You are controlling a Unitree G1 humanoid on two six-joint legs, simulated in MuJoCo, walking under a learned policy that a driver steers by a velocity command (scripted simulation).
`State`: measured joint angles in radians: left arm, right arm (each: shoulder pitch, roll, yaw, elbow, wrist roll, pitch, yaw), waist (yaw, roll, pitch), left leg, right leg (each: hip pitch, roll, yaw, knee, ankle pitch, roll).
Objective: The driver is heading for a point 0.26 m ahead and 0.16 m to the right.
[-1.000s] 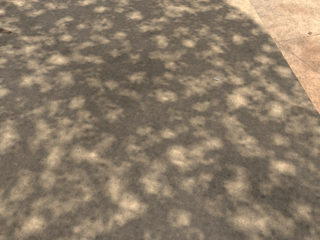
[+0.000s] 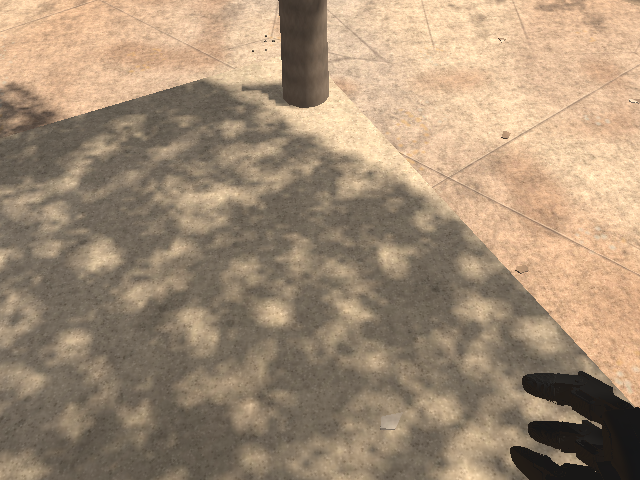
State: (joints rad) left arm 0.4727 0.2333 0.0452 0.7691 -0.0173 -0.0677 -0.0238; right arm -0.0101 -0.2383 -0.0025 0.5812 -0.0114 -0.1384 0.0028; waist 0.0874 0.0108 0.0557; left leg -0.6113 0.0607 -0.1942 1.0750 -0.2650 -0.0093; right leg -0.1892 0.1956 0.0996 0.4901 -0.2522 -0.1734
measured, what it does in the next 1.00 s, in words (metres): walks ahead, turning right: left foot, then right foot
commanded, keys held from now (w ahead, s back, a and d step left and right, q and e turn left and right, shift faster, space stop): w+e+shift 0.12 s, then shift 0.88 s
